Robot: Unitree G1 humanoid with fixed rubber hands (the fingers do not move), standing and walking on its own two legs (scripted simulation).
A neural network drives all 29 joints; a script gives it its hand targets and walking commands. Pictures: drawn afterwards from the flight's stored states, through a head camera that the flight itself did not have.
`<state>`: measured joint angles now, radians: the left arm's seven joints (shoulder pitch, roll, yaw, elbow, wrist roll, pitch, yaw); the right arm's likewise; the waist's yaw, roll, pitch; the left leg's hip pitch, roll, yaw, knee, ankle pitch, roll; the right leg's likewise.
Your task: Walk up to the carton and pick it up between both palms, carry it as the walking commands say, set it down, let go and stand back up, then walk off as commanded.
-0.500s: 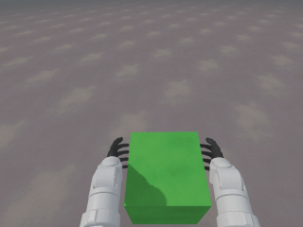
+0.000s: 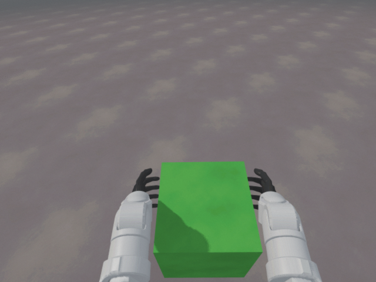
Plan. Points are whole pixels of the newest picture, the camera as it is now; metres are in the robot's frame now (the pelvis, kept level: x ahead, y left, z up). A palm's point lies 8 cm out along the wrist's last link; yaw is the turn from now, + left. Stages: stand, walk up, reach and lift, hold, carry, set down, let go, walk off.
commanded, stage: reach and lift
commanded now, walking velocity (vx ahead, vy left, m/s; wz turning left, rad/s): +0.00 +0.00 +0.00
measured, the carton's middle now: (203, 220) +0.30 +0.00 -0.03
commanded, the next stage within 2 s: hold in 0.48 s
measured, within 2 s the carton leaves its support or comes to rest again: neither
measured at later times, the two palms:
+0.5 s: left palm (139, 203) +0.29 +0.14 +0.05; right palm (270, 204) +0.29 -0.14 +0.05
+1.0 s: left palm (138, 206) +0.28 +0.14 +0.06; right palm (271, 207) +0.28 -0.14 +0.06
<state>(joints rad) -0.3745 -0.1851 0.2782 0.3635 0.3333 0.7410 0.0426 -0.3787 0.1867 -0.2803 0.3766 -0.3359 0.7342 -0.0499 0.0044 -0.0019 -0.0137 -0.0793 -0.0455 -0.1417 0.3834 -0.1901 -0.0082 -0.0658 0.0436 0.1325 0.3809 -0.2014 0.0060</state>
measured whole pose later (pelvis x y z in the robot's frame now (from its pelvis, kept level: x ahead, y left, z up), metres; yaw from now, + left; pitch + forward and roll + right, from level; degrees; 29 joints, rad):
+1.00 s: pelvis -0.01 +0.00 +0.00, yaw +0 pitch -8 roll +0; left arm -0.33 -0.17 0.24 0.34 0.31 0.76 0.03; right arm -0.33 0.17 -0.25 0.34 -0.30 0.76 -0.03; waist 0.00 -0.01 -0.02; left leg -0.07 -0.05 -0.14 0.39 -0.19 -0.01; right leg -0.05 0.04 0.12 0.39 -0.20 0.01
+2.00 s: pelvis -0.04 +0.22 -0.02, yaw +3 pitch +5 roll +0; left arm -0.19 -0.14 0.04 -0.38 0.08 1.24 0.26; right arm -0.21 0.14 -0.02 -0.33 -0.09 1.23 -0.25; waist 0.02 -0.04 -0.10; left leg -0.45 0.03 0.12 0.58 -0.22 0.04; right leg -0.57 -0.12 -0.10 1.06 -0.53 0.04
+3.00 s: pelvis -0.16 +0.58 -0.02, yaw +2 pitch +4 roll +1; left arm -0.21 -0.14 0.02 -0.40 0.11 1.21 0.24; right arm -0.22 0.14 -0.04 -0.41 -0.09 1.23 -0.26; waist -0.02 -0.03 -0.06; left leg -0.43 0.07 0.05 0.61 -0.31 -0.03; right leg -0.38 -0.24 -0.11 0.58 -0.25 0.12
